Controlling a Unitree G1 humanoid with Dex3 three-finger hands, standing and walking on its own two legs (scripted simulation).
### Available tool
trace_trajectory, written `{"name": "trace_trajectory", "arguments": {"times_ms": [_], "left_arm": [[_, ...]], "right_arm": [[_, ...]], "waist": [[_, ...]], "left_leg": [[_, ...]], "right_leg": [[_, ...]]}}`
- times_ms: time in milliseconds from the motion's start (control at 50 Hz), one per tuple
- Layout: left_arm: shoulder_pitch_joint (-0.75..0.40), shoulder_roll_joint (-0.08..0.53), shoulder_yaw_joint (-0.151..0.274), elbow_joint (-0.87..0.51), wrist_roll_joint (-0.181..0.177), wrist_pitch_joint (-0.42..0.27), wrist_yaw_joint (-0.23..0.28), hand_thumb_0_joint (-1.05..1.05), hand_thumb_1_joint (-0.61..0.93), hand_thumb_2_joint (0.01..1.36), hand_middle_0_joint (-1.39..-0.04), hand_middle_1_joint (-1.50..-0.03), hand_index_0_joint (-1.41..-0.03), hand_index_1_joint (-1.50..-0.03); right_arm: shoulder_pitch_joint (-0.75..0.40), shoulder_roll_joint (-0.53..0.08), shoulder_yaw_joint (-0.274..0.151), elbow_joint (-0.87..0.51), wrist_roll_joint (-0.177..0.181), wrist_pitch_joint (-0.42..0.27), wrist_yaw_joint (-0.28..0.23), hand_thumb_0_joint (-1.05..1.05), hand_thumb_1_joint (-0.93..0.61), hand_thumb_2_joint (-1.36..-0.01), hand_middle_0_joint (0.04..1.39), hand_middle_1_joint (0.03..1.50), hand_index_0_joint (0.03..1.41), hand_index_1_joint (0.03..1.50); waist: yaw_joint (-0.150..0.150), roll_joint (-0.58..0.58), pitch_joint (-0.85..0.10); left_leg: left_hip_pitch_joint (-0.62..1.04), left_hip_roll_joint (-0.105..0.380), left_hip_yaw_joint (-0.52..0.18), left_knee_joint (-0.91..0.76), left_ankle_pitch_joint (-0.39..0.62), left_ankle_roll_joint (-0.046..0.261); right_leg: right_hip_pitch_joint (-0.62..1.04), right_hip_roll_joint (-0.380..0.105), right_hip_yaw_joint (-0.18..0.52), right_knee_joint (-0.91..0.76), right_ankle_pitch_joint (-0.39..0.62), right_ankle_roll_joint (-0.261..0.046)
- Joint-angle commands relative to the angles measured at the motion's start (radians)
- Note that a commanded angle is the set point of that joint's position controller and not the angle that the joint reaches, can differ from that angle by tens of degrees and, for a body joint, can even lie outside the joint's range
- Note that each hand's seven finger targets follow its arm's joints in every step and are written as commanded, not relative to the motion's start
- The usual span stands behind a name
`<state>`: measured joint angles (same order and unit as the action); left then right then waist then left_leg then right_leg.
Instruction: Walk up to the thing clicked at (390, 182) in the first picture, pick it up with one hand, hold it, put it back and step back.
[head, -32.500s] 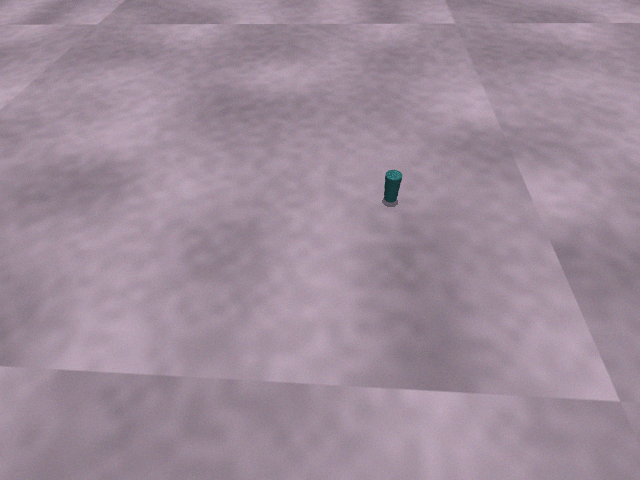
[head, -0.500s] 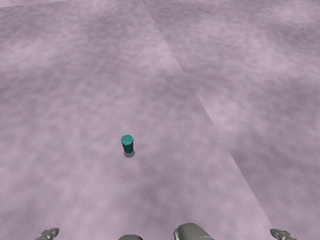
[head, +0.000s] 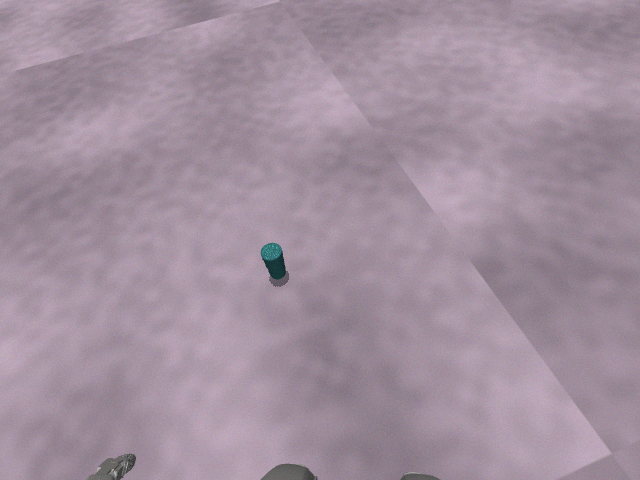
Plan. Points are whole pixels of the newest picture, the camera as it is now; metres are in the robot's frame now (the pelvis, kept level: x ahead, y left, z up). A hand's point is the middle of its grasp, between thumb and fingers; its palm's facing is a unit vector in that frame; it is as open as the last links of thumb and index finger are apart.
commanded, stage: step back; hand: left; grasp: from the side
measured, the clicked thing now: (274, 262) +0.87 +0.25 -0.70
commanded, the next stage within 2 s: stand in 1.58 s
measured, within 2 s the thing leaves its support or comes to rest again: neither
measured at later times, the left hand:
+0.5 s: hand out of the picture -0.11 +0.25 -0.17, palm faces -0.04 -0.92 -0.38, open 7.4 cm
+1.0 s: hand out of the picture -0.13 +0.26 -0.14, palm faces +0.02 -0.93 -0.37, open 7.4 cm
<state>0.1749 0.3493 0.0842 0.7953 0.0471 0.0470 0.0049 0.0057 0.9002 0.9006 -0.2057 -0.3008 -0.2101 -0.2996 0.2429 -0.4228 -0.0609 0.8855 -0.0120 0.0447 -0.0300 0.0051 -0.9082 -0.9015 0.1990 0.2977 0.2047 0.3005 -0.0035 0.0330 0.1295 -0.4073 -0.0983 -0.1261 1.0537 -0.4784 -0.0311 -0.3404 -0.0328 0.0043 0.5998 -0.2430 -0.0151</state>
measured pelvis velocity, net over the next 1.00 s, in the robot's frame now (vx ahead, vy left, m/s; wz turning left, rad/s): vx -0.20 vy -0.02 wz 0.03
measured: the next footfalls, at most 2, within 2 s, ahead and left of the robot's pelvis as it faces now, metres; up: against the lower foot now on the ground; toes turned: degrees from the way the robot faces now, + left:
left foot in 0.10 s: -0.03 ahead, +0.12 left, +0.00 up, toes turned +2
right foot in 0.48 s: -0.18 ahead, -0.15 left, +0.00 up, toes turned +0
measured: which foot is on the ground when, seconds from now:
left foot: up 0.00-0.08, down 0.10-0.52, up 0.54-0.78, down 0.80-1.00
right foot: down 0.00-0.14, up 0.16-0.46, down 0.48-0.84, up 0.86-1.00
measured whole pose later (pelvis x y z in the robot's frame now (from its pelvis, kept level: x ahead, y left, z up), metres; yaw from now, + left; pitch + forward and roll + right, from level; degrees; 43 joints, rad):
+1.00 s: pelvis -0.20 -0.02 +0.00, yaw +2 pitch -2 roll +1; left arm 0.21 0.40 0.07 0.93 0.02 0.00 -0.02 0.01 0.90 0.90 -0.20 -0.30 -0.21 -0.30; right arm 0.27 -0.35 -0.06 0.96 -0.04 -0.04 0.02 0.01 -0.90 -0.90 0.20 0.30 0.21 0.30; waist -0.01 -0.03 0.07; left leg -0.20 -0.02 -0.02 0.52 -0.29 0.02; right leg -0.36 -0.03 0.01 0.87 -0.48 -0.03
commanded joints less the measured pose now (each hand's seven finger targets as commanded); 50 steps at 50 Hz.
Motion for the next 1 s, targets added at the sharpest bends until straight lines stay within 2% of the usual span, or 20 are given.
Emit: {"name": "trace_trajectory", "arguments": {"times_ms": [0,80,120,140,220,360,440,460,500,520,540,600,700,760,800,820,840,860,900,980], "left_arm": [[0.018,0.242,0.066,-0.091,0.000,-0.013,0.034,0.000,0.900,0.900,-0.200,-0.300,-0.200,-0.300],[-0.054,0.243,0.044,-0.114,-0.022,0.012,0.023,0.000,0.900,0.900,-0.200,-0.300,-0.200,-0.300],[-0.050,0.183,0.030,-0.126,-0.038,0.013,0.021,0.000,0.900,0.900,-0.200,-0.300,-0.200,-0.300],[-0.110,0.234,0.054,-0.125,-0.024,0.016,0.036,0.000,0.900,0.900,-0.200,-0.300,-0.200,-0.300],[-0.019,0.223,0.052,-0.053,-0.042,0.022,0.021,0.000,0.900,0.900,-0.200,-0.300,-0.200,-0.300],[-0.014,0.207,0.030,-0.027,-0.021,-0.030,0.008,0.000,0.900,0.900,-0.200,-0.300,-0.200,-0.300],[0.136,0.202,0.033,0.083,-0.017,-0.055,0.003,0.000,0.900,0.900,-0.200,-0.300,-0.200,-0.300],[0.176,0.217,0.044,0.117,-0.011,-0.061,0.004,0.000,0.900,0.900,-0.200,-0.300,-0.200,-0.300],[0.092,0.354,0.076,0.070,0.007,-0.070,0.008,0.000,0.900,0.900,-0.200,-0.300,-0.200,-0.300],[0.019,0.417,0.082,0.041,0.013,-0.064,0.010,0.000,0.900,0.900,-0.200,-0.300,-0.200,-0.300],[-0.060,0.382,0.074,0.029,0.008,-0.068,0.012,0.000,0.900,0.900,-0.200,-0.300,-0.200,-0.300],[-0.046,0.261,0.049,0.050,-0.003,-0.085,0.015,0.000,0.900,0.900,-0.200,-0.300,-0.200,-0.300],[0.065,0.292,0.063,0.065,0.002,-0.087,0.005,0.000,0.900,0.900,-0.200,-0.300,-0.200,-0.300],[0.032,0.295,0.051,0.051,-0.010,-0.068,-0.002,0.000,0.900,0.900,-0.200,-0.300,-0.200,-0.300],[0.053,0.198,0.018,0.042,-0.016,-0.067,-0.003,0.000,0.900,0.900,-0.200,-0.300,-0.200,-0.300],[0.025,0.148,0.004,0.027,-0.031,-0.066,-0.006,0.000,0.900,0.900,-0.200,-0.300,-0.200,-0.300],[-0.053,0.250,0.037,0.031,-0.020,-0.065,0.006,0.000,0.900,0.900,-0.200,-0.300,-0.200,-0.300],[-0.056,0.280,0.039,0.034,-0.020,-0.067,0.003,0.000,0.900,0.900,-0.200,-0.300,-0.200,-0.300],[-0.003,0.244,0.033,0.048,-0.025,-0.074,-0.007,0.000,0.900,0.900,-0.200,-0.300,-0.200,-0.300],[0.004,0.210,0.027,0.070,-0.027,-0.083,-0.018,0.000,0.900,0.900,-0.200,-0.300,-0.200,-0.300]], "right_arm": [[-0.024,-0.118,-0.025,-0.102,-0.008,-0.043,-0.009,0.000,-0.900,-0.900,0.200,0.300,0.200,0.300],[0.099,-0.151,-0.050,-0.043,-0.016,-0.043,-0.003,0.000,-0.900,-0.900,0.200,0.300,0.200,0.300],[0.012,-0.304,-0.078,-0.075,-0.037,-0.036,0.002,0.000,-0.900,-0.900,0.200,0.300,0.200,0.300],[-0.014,-0.364,-0.086,-0.099,-0.036,-0.035,0.006,0.000,-0.900,-0.900,0.200,0.300,0.200,0.300],[-0.148,-0.201,-0.043,-0.119,-0.039,-0.047,-0.011,0.000,-0.900,-0.900,0.200,0.300,0.200,0.300],[-0.042,-0.188,-0.058,-0.101,-0.028,-0.039,0.004,0.000,-0.900,-0.900,0.200,0.300,0.200,0.300],[-0.109,-0.245,-0.072,-0.109,-0.031,-0.011,0.017,0.000,-0.900,-0.900,0.200,0.300,0.200,0.300],[-0.114,-0.206,-0.061,-0.105,-0.026,-0.005,0.019,0.000,-0.900,-0.900,0.200,0.300,0.200,0.300],[-0.119,-0.093,-0.024,-0.137,-0.017,-0.012,0.017,0.000,-0.900,-0.900,0.200,0.300,0.200,0.300],[-0.200,-0.164,-0.051,-0.129,-0.016,-0.015,0.005,0.000,-0.900,-0.900,0.200,0.300,0.200,0.300],[-0.177,-0.201,-0.064,-0.103,-0.009,-0.018,0.011,0.000,-0.900,-0.900,0.200,0.300,0.200,0.300],[-0.102,-0.125,-0.032,-0.049,-0.001,-0.035,0.018,0.000,-0.900,-0.900,0.200,0.300,0.200,0.300],[-0.131,-0.127,-0.024,-0.045,-0.017,-0.065,0.030,0.000,-0.900,-0.900,0.200,0.300,0.200,0.300],[-0.052,-0.125,-0.041,-0.004,-0.018,-0.085,0.031,0.000,-0.900,-0.900,0.200,0.300,0.200,0.300],[0.037,-0.165,-0.065,0.027,-0.028,-0.103,0.023,0.000,-0.900,-0.900,0.200,0.300,0.200,0.300],[0.034,-0.256,-0.085,0.021,-0.031,-0.106,0.023,0.000,-0.900,-0.900,0.200,0.300,0.200,0.300],[0.055,-0.313,-0.097,0.024,-0.023,-0.101,0.027,0.000,-0.900,-0.900,0.200,0.300,0.200,0.300],[0.037,-0.297,-0.097,0.021,-0.022,-0.097,0.028,0.000,-0.900,-0.900,0.200,0.300,0.200,0.300],[-0.015,-0.220,-0.072,0.001,-0.025,-0.101,0.028,0.000,-0.900,-0.900,0.200,0.300,0.200,0.300],[-0.003,-0.201,-0.064,0.003,-0.021,-0.105,0.029,0.000,-0.900,-0.900,0.200,0.300,0.200,0.300]], "waist": [[0.063,-0.264,-0.193],[0.000,-0.150,-0.223],[0.021,0.192,-0.177],[-0.044,0.204,-0.154],[0.055,0.065,-0.103],[-0.041,0.149,-0.199],[0.013,0.194,-0.225],[0.033,0.112,-0.207],[0.030,-0.217,-0.100],[0.082,-0.233,-0.037],[0.033,-0.206,0.023],[0.000,-0.158,-0.026],[0.078,-0.260,-0.063],[0.028,-0.216,-0.095],[-0.001,-0.022,-0.191],[-0.007,0.169,-0.172],[-0.043,0.103,-0.107],[-0.032,0.068,-0.048],[0.005,0.073,-0.040],[-0.013,0.131,-0.075]], "left_leg": [[-0.062,0.072,0.078,-0.305,-0.050,0.009],[0.195,0.086,0.096,-0.649,0.302,0.061],[0.257,0.437,-0.368,-0.713,0.509,0.228],[0.051,0.522,-0.446,-0.731,0.496,0.342],[0.080,0.321,-0.093,-0.653,0.603,0.223],[0.379,0.325,-0.065,-0.606,0.375,0.276],[0.187,0.307,-0.024,-0.569,0.133,0.225],[0.102,0.265,0.009,-0.466,0.111,0.184],[-0.219,0.059,0.046,-0.239,-0.067,0.044],[-0.067,0.092,-0.051,-0.131,-0.087,0.019],[0.003,0.123,-0.066,-0.064,-0.023,0.020],[-0.068,0.040,-0.012,-0.096,0.093,0.030],[-0.072,0.080,0.096,-0.362,-0.005,0.014],[0.154,0.059,0.157,-0.634,0.111,0.037],[0.408,0.180,-0.077,-0.731,0.203,0.086],[0.470,0.377,-0.402,-0.779,0.100,0.193],[0.310,0.460,-0.486,-0.801,-0.027,0.308],[0.226,0.460,-0.458,-0.814,-0.090,0.328],[0.293,0.361,-0.285,-0.779,0.050,0.256],[0.235,0.314,-0.158,-0.722,0.296,0.224]], "right_leg": [[0.342,-0.227,0.203,-0.076,0.427,-0.187],[0.146,-0.175,0.152,0.046,0.275,-0.101],[-0.193,0.096,-0.006,0.352,-0.328,-0.005],[-0.108,0.096,0.132,0.535,-0.452,0.010],[-0.152,0.148,0.208,0.737,-0.231,-0.008],[-0.127,0.060,0.066,0.265,-0.265,0.051],[0.170,0.059,-0.035,-0.176,-0.143,-0.004],[0.225,0.058,0.023,-0.241,-0.117,-0.020],[0.143,-0.239,0.527,-0.338,-0.429,-0.118],[-0.145,-0.378,0.644,-0.401,-0.546,-0.245],[-0.234,-0.360,0.572,-0.400,-0.566,-0.239],[0.042,-0.152,0.215,-0.246,-0.010,-0.126],[0.232,-0.183,0.227,-0.221,-0.058,-0.150],[0.154,-0.185,0.177,-0.118,0.037,-0.139],[0.012,-0.094,0.080,0.158,0.098,-0.061],[-0.226,0.051,-0.044,0.298,-0.204,-0.012],[-0.207,-0.003,0.042,0.357,-0.357,-0.020],[-0.183,-0.024,0.073,0.384,-0.350,-0.027],[-0.217,-0.029,0.069,0.324,-0.278,-0.027],[-0.070,-0.004,-0.012,0.150,-0.191,-0.001]]}}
